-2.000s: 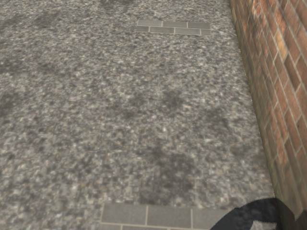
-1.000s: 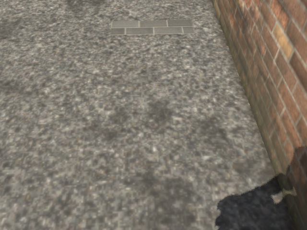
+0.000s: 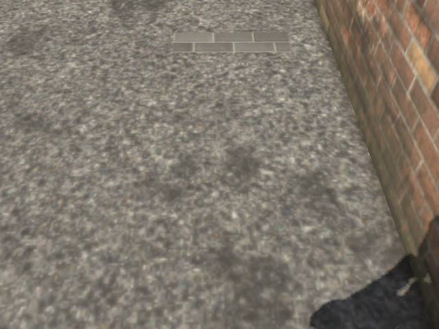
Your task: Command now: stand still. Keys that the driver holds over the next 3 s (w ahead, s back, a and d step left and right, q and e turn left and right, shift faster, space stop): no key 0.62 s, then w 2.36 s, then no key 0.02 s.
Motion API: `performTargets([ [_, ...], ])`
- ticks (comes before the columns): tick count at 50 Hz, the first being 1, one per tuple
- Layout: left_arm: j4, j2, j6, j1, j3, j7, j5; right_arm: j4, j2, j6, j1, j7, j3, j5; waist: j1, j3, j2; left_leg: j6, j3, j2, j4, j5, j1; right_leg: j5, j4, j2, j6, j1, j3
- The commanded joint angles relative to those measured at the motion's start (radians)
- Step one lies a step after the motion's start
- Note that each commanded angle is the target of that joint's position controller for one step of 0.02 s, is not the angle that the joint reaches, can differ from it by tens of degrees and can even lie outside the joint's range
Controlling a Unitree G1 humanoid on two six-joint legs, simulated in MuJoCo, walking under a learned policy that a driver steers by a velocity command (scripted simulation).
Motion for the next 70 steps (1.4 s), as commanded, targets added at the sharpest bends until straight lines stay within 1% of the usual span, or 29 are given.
performTargets([
  [1, -0.022, 0.093, -0.005, 0.026, 0.013, 0.003, 0.000, -0.029, -0.094, -0.005, 0.028, -0.002, -0.014, 0.000, 0.000, 0.004, 0.016, -0.035, -0.099, 0.098, -0.123, 0.272, -0.083, 0.177, -0.028, 0.000, -0.024, 0.050, -0.014],
  [31, -0.036, 0.115, -0.011, 0.040, 0.019, 0.003, 0.000, -0.037, -0.122, -0.003, 0.031, -0.005, -0.024, 0.000, -0.001, 0.001, 0.013, -0.034, -0.117, 0.102, -0.144, 0.336, -0.053, 0.181, -0.058, -0.019, -0.006, 0.050, -0.019],
  [32, -0.033, 0.109, -0.009, 0.047, 0.019, 0.004, 0.000, -0.034, -0.126, -0.001, 0.041, -0.008, -0.026, 0.002, -0.005, -0.013, 0.026, -0.027, -0.122, 0.101, -0.160, 0.237, -0.045, 0.111, -0.043, -0.004, -0.006, 0.047, -0.039],
  [34, -0.052, 0.109, -0.007, 0.004, 0.022, 0.011, -0.011, -0.044, -0.165, 0.002, 0.055, -0.011, -0.041, 0.017, -0.033, 0.026, 0.073, 0.035, -0.192, 0.140, -0.224, -0.205, -0.065, -0.115, 0.076, 0.051, -0.019, -0.050, -0.114],
  [36, -0.113, 0.121, -0.020, -0.113, 0.028, 0.014, -0.022, -0.052, -0.222, -0.011, 0.133, -0.011, -0.060, 0.025, -0.094, 0.137, 0.134, 0.157, -0.428, 0.300, -0.350, -0.520, -0.083, -0.282, 0.299, 0.037, -0.054, -0.277, -0.107],
  [37, -0.155, 0.128, -0.034, -0.181, 0.034, 0.005, -0.033, -0.024, -0.228, -0.027, 0.208, -0.017, -0.063, 0.011, -0.118, 0.186, 0.141, 0.211, -0.542, 0.383, -0.388, -0.496, -0.017, -0.327, 0.468, -0.005, -0.076, -0.466, -0.040],
  [38, -0.171, 0.118, -0.053, -0.183, 0.039, -0.003, -0.048, -0.014, -0.195, -0.053, 0.235, -0.020, -0.052, -0.001, -0.101, 0.196, 0.129, 0.235, -0.593, 0.420, -0.376, -0.404, 0.091, -0.308, 0.599, -0.037, -0.097, -0.632, 0.020],
  [39, -0.157, 0.111, -0.068, -0.134, 0.044, -0.014, -0.053, -0.010, -0.163, -0.073, 0.230, -0.016, -0.041, -0.002, -0.069, 0.176, 0.097, 0.226, -0.553, 0.408, -0.331, -0.249, 0.181, -0.252, 0.682, -0.050, -0.117, -0.729, 0.046],
  [41, -0.130, 0.099, -0.086, -0.060, 0.046, -0.037, -0.033, -0.018, -0.123, -0.084, 0.196, -0.004, -0.026, 0.005, -0.028, 0.095, 0.056, 0.186, -0.414, 0.345, -0.260, -0.010, 0.216, -0.155, 0.717, -0.066, -0.129, -0.749, 0.052],
  [44, -0.151, 0.051, -0.084, -0.116, 0.020, -0.053, -0.007, -0.045, -0.134, -0.072, 0.158, -0.006, -0.024, 0.005, -0.020, 0.067, 0.038, 0.163, -0.268, 0.277, -0.244, 0.097, 0.058, -0.062, 0.507, -0.057, -0.086, -0.593, 0.002],
  [46, -0.179, 0.043, -0.081, -0.161, 0.004, -0.066, -0.002, -0.059, -0.185, -0.081, 0.156, -0.009, -0.035, 0.005, -0.015, 0.063, 0.062, 0.149, -0.210, 0.264, -0.236, 0.133, -0.077, -0.039, 0.369, -0.020, -0.082, -0.418, -0.031],
  [47, -0.183, 0.055, -0.080, -0.157, 0.002, -0.068, 0.002, -0.062, -0.223, -0.085, 0.160, -0.004, -0.047, 0.021, -0.018, 0.058, 0.093, 0.144, -0.188, 0.263, -0.232, 0.151, -0.114, -0.048, 0.326, 0.004, -0.091, -0.350, -0.063],
  [48, -0.190, 0.073, -0.079, -0.167, 0.004, -0.070, 0.001, -0.062, -0.233, -0.092, 0.185, 0.001, -0.048, 0.032, -0.024, 0.052, 0.116, 0.144, -0.185, 0.273, -0.226, 0.153, -0.142, -0.068, 0.308, 0.024, -0.101, -0.279, -0.092],
  [49, -0.189, 0.086, -0.078, -0.138, 0.009, -0.073, -0.015, -0.059, -0.223, -0.094, 0.191, 0.006, -0.046, 0.038, 0.003, 0.055, 0.117, 0.133, -0.184, 0.286, -0.191, 0.172, -0.162, -0.048, 0.271, 0.042, -0.114, -0.205, -0.109],
  [50, -0.159, 0.104, -0.079, -0.051, 0.021, -0.076, -0.020, -0.074, -0.223, -0.097, 0.158, 0.010, -0.044, 0.037, 0.054, 0.037, 0.136, 0.120, -0.167, 0.274, -0.117, 0.275, -0.177, -0.024, 0.200, 0.078, -0.128, -0.099, -0.141],
  [51, -0.103, 0.151, -0.078, 0.094, 0.052, -0.078, -0.015, -0.076, -0.203, -0.098, 0.144, 0.011, -0.032, 0.029, 0.120, -0.027, 0.114, 0.090, -0.117, 0.223, 0.066, 0.492, -0.185, -0.007, 0.164, 0.135, -0.154, 0.071, -0.188],
  [52, -0.047, 0.199, -0.084, 0.281, 0.079, -0.076, -0.009, -0.079, -0.199, -0.098, 0.124, 0.012, -0.021, 0.024, 0.203, -0.132, 0.059, 0.044, -0.044, 0.165, 0.355, 0.622, -0.264, -0.005, 0.167, 0.123, -0.185, 0.286, -0.165],
  [53, -0.028, 0.272, -0.094, 0.389, 0.081, -0.077, -0.002, -0.110, -0.090, -0.106, 0.111, 0.011, 0.013, -0.012, 0.193, -0.175, -0.244, -0.020, -0.014, 0.060, 0.834, 0.039, -0.509, -0.121, 0.047, -0.149, -0.275, 0.394, 0.297],
  [54, -0.040, 0.250, -0.114, 0.381, 0.064, -0.097, 0.023, -0.118, -0.042, -0.133, 0.218, 0.014, 0.016, 0.033, 0.107, -0.320, -0.331, -0.002, -0.234, -0.048, 0.989, -0.198, -0.678, -0.317, -0.270, -0.331, -0.429, 0.509, 0.877],
  [55, -0.056, 0.214, -0.128, 0.266, 0.051, -0.105, 0.006, -0.135, -0.115, -0.144, 0.145, 0.011, 0.003, 0.067, 0.082, -0.153, -0.181, 0.016, -0.227, 0.026, 1.035, -0.137, -0.788, -0.444, -0.287, -0.334, -0.400, 0.413, 0.832],
  [56, -0.079, 0.148, -0.130, 0.182, 0.030, -0.106, -0.001, -0.172, -0.134, -0.147, 0.047, 0.009, 0.001, 0.066, 0.079, -0.048, -0.104, 0.042, -0.192, 0.085, 1.021, -0.059, -0.826, -0.441, -0.263, -0.306, -0.365, 0.272, 0.663],
  [57, -0.103, 0.117, -0.129, 0.083, 0.011, -0.108, 0.014, -0.186, -0.142, -0.138, 0.034, -0.001, -0.004, 0.049, 0.030, -0.014, -0.005, 0.049, -0.190, 0.141, 0.956, 0.057, -0.730, -0.356, -0.271, -0.262, -0.325, 0.105, 0.527],
  [58, -0.113, 0.101, -0.123, 0.020, 0.004, -0.104, 0.025, -0.180, -0.152, -0.122, 0.069, -0.009, -0.016, 0.033, -0.016, -0.009, -0.033, 0.042, -0.186, 0.178, 0.865, 0.115, -0.629, -0.260, -0.285, -0.208, -0.290, -0.012, 0.402],
  [60, -0.105, 0.092, -0.118, 0.027, -0.001, -0.081, 0.014, -0.175, -0.146, -0.090, 0.108, -0.006, -0.017, 0.030, -0.047, -0.001, -0.108, 0.014, -0.169, 0.198, 0.758, 0.152, -0.530, -0.109, -0.326, -0.137, -0.265, -0.088, 0.237],
  [61, -0.090, 0.106, -0.120, 0.065, 0.000, -0.077, 0.014, -0.181, -0.144, -0.083, 0.093, -0.007, -0.015, 0.014, -0.044, 0.010, -0.071, -0.003, -0.157, 0.200, 0.730, 0.173, -0.519, -0.020, -0.350, -0.122, -0.278, -0.097, 0.192],
  [63, -0.081, 0.122, -0.119, 0.118, 0.002, -0.062, 0.007, -0.212, -0.143, -0.083, 0.012, -0.009, -0.013, 0.010, -0.029, 0.025, -0.032, -0.026, -0.148, 0.208, 0.601, 0.239, -0.589, 0.119, -0.368, -0.127, -0.287, -0.022, 0.140],
  [64, -0.076, 0.102, -0.119, 0.162, -0.001, -0.058, -0.007, -0.230, -0.122, -0.084, -0.037, -0.002, -0.008, -0.005, -0.013, 0.029, -0.022, -0.035, -0.151, 0.205, 0.534, 0.275, -0.649, 0.200, -0.360, -0.137, -0.290, 0.054, 0.131],
  [67, -0.076, 0.115, -0.106, 0.220, 0.002, -0.051, -0.009, -0.271, -0.101, -0.090, -0.148, 0.016, 0.001, 0.003, 0.024, 0.017, -0.025, -0.049, -0.131, 0.185, 0.343, 0.392, -0.681, 0.301, -0.344, -0.123, -0.262, 0.180, 0.070],
  [70, -0.086, 0.145, -0.093, 0.237, 0.010, -0.052, -0.007, -0.302, -0.103, -0.091, -0.249, 0.032, 0.008, 0.012, 0.059, 0.041, -0.038, -0.054, -0.094, 0.153, 0.201, 0.428, -0.628, 0.255, -0.348, -0.114, -0.252, 0.199, 0.030],
])
Next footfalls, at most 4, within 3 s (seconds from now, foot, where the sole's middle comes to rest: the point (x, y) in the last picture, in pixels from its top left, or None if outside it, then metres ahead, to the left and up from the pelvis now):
1.04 right None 0.25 -0.18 -0.77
1.56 left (207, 305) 0.59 0.07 -0.77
2.14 right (277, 219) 0.92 -0.16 -0.77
2.74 left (213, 149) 1.27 0.08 -0.77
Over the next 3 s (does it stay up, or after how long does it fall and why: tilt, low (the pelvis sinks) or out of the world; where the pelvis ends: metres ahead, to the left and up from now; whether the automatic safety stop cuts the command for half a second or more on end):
stays up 1.21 0.00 0.01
